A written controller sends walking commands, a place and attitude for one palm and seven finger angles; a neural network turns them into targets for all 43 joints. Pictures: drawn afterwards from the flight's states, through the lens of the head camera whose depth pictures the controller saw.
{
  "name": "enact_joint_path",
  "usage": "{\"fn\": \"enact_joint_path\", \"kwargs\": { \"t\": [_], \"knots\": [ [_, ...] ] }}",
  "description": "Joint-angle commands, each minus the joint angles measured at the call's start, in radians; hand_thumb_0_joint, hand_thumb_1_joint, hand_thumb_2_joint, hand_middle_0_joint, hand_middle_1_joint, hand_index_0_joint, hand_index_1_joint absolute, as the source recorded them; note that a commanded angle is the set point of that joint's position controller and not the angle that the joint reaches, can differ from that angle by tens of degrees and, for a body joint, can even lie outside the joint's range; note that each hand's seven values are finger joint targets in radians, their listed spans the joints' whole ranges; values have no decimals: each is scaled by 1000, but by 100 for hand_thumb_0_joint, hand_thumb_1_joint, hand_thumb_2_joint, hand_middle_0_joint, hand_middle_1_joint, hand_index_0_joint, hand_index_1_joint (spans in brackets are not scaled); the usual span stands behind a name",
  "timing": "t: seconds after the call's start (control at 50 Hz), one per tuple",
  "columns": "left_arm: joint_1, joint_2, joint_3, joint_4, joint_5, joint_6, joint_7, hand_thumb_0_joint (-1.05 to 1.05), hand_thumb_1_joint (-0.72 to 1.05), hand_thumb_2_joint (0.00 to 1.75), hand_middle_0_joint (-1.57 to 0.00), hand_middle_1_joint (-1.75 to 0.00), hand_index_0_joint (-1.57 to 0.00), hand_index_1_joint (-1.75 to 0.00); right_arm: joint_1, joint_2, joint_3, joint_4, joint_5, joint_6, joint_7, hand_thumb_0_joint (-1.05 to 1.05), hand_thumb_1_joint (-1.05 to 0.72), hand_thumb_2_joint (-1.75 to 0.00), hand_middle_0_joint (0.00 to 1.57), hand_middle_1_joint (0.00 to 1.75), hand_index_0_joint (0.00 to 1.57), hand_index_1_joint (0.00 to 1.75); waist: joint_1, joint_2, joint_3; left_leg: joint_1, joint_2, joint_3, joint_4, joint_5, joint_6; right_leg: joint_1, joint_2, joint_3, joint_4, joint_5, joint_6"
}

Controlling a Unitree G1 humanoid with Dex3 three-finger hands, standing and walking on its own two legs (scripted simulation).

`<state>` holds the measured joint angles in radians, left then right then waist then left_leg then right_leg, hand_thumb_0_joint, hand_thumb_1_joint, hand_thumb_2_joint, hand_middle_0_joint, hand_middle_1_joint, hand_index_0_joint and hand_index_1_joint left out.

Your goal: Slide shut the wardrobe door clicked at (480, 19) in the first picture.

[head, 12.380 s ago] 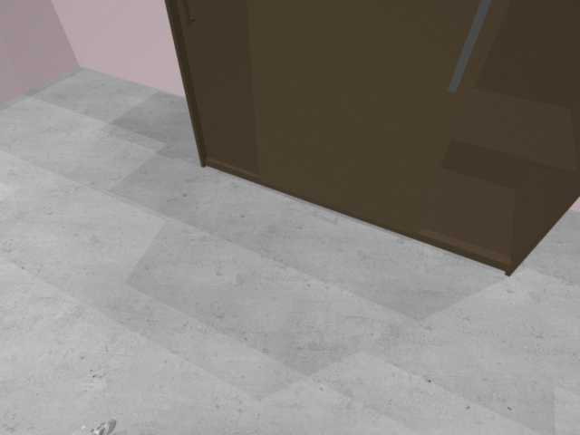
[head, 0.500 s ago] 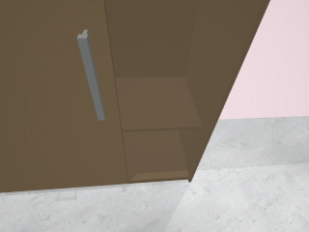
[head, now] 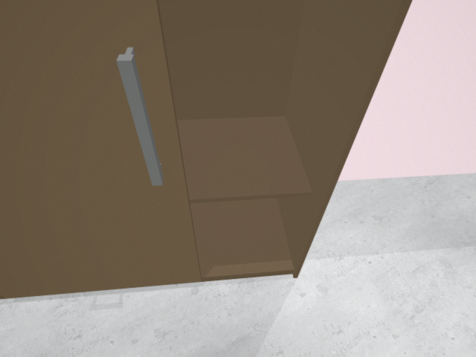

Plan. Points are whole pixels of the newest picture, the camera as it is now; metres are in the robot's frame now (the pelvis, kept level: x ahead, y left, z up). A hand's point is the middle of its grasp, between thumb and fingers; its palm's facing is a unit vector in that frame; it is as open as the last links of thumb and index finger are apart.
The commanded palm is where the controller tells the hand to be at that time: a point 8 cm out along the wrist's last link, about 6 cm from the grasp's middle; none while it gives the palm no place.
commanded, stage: look again from close up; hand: left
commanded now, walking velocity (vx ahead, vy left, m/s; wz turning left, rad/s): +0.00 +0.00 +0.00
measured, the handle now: (145, 125) +0.51 +0.23 +0.12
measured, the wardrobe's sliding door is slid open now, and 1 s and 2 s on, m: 0.41 0.41 0.41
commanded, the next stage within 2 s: none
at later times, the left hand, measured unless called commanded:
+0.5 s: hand out of the picture -0.02 +0.14 -0.18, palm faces +0.04 -0.99 -0.16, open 7.3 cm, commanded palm none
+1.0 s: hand out of the picture -0.01 +0.13 -0.18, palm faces +0.05 -0.99 -0.16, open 7.3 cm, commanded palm none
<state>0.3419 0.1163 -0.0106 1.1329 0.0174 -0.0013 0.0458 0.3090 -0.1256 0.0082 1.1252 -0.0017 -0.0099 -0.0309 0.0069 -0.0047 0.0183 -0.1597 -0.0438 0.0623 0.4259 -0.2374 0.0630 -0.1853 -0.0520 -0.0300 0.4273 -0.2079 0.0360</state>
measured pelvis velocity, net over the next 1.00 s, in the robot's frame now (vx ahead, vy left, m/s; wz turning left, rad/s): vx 0.01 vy -0.03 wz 0.00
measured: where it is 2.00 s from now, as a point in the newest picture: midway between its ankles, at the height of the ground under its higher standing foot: outside the picture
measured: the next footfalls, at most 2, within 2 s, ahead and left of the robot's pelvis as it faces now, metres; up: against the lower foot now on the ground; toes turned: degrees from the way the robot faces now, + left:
none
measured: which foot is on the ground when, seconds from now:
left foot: down 0.00-1.00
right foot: down 0.00-1.00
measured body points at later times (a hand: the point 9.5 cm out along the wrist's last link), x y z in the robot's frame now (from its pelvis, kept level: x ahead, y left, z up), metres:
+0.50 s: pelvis +0.00 -0.01 +0.00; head +0.01 -0.01 +0.45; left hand -0.02 +0.19 -0.16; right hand -0.02 -0.22 -0.16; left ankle +0.00 +0.08 -0.74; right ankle +0.01 -0.14 -0.74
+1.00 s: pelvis +0.01 -0.03 +0.00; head +0.01 -0.02 +0.45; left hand -0.01 +0.18 -0.16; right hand +0.00 -0.24 -0.16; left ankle +0.00 +0.08 -0.74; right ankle +0.01 -0.14 -0.74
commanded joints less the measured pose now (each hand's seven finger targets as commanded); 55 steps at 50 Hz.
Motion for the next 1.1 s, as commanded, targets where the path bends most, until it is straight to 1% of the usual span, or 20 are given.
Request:
{"fn": "enact_joint_path", "kwargs": {
  "t": [0.0,0.04,0.08,0.12,0.18,0.26,0.4,0.44,0.5,0.56,0.6,0.62,0.66,0.72,0.78,0.8,0.86,0.9,0.94,1.08],
  "knots": [
    [81,79,19,-21,3,-15,6,0,90,90,-20,-30,-20,-30,63,-104,-20,-21,-3,-9,-3,0,-90,-90,20,30,20,30,-4,3,79,-89,139,-136,-129,7,-21,-4,-52,50,-51,51,-41],
    [79,73,20,-22,3,-15,6,0,90,90,-20,-30,-20,-30,62,-97,-20,-20,-5,-10,-4,0,-90,-90,20,30,20,30,-3,13,86,-93,138,-132,-128,13,-23,-7,-53,51,-52,56,-43],
    [81,73,18,-21,2,-17,6,0,90,90,-20,-30,-20,-30,62,-95,-19,-19,-5,-9,-3,0,-90,-90,20,30,20,30,-3,2,89,-92,134,-132,-123,10,-22,-11,-53,56,-57,53,-44],
    [78,75,20,-24,2,-16,6,0,90,90,-20,-30,-20,-30,66,-94,-20,-19,-5,-8,-4,0,-90,-90,20,30,20,30,-5,11,88,-92,135,-130,-121,11,-23,-10,-53,57,-58,51,-45],
    [78,72,19,-25,1,-17,5,0,90,90,-20,-30,-20,-30,69,-94,-19,-18,-6,-6,-3,0,-90,-90,20,30,20,30,-5,2,90,-91,134,-127,-119,-3,-25,-19,-51,61,-61,40,-46],
    [75,72,21,-27,1,-17,5,0,90,90,-20,-30,-20,-30,72,-92,-18,-17,-6,-8,-4,0,-90,-90,20,30,20,30,-4,12,83,-89,137,-126,-117,15,-25,-11,-50,60,-60,53,-46],
    [73,74,22,-27,2,-18,4,0,90,90,-20,-30,-20,-30,78,-90,-18,-15,-5,-8,-4,0,-90,-90,20,30,20,30,-5,5,77,-83,140,-122,-114,27,-25,-7,-48,64,-64,58,-49],
    [72,71,22,-28,1,-17,4,0,90,90,-20,-30,-20,-30,79,-90,-17,-16,-6,-8,-5,0,-90,-90,20,30,20,30,-5,18,82,-88,139,-125,-117,23,-27,-9,-48,63,-63,52,-49],
    [74,73,24,-26,2,-18,4,0,90,90,-20,-30,-20,-30,81,-89,-18,-16,-5,-8,-5,0,-90,-90,20,30,20,30,-4,3,76,-81,140,-121,-112,36,-26,-5,-47,61,-65,61,-50],
    [74,71,23,-27,0,-18,4,0,90,90,-20,-30,-20,-30,79,-87,-16,-13,-6,-8,-5,0,-90,-90,20,30,20,30,-5,3,82,-80,137,-121,-111,37,-28,-11,-48,66,-68,56,-52],
    [72,76,23,-27,1,-18,3,0,90,90,-20,-30,-20,-30,82,-90,-17,-15,-5,-7,-5,0,-90,-90,20,30,20,30,-5,2,78,-75,139,-118,-109,40,-28,-11,-47,66,-68,58,-52],
    [71,72,24,-27,1,-18,4,0,90,90,-20,-30,-20,-30,81,-88,-16,-15,-6,-8,-5,0,-90,-90,20,30,20,30,-6,14,73,-75,140,-119,-113,43,-28,-8,-48,66,-67,60,-52],
    [75,74,24,-28,0,-20,4,0,90,90,-20,-30,-20,-30,81,-87,-17,-13,-6,-10,-5,0,-90,-90,20,30,20,30,-5,1,53,-62,140,-116,-103,71,-27,5,-50,68,-65,82,-53],
    [74,73,26,-25,0,-21,4,0,90,90,-20,-30,-20,-30,79,-88,-17,-14,-6,-11,-7,0,-90,-90,20,30,20,30,-6,0,47,-51,140,-111,-95,101,-28,8,-51,66,-63,107,-53],
    [71,74,24,-24,-1,-22,4,0,90,90,-20,-30,-20,-30,79,-85,-14,-9,-6,-10,-7,0,-90,-90,20,30,20,30,-6,-4,66,-60,140,-111,-99,88,-31,4,-52,67,-72,94,-54],
    [70,78,24,-24,1,-21,4,0,90,90,-20,-30,-20,-30,81,-85,-15,-10,-5,-9,-7,0,-90,-90,20,30,20,30,-5,10,68,-60,141,-110,-100,94,-30,6,-49,66,-70,101,-55],
    [73,74,23,-20,-1,-22,4,0,90,90,-20,-30,-20,-30,74,-82,-13,-7,-6,-9,-7,0,-90,-90,20,30,20,30,-3,6,81,-60,139,-111,-103,82,-32,-4,-51,70,-78,89,-55],
    [72,78,24,-22,1,-22,3,0,90,90,-20,-30,-20,-30,79,-83,-14,-9,-5,-8,-7,0,-90,-90,20,30,20,30,-5,-5,82,-59,141,-110,-104,77,-32,-3,-50,71,-82,85,-55],
    [71,78,25,-22,0,-23,3,0,90,90,-20,-30,-20,-30,77,-84,-14,-10,-6,-9,-7,0,-90,-90,20,30,20,30,-6,-1,73,-58,138,-108,-102,77,-34,-1,-51,73,-84,82,-56],
    [72,78,25,-23,-1,-23,1,0,90,90,-20,-30,-20,-30,75,-86,-13,-9,-8,-9,-7,0,-90,-90,20,30,20,30,-4,13,79,-60,136,-112,-105,67,-35,-3,-50,76,-95,64,-58]
  ]
}}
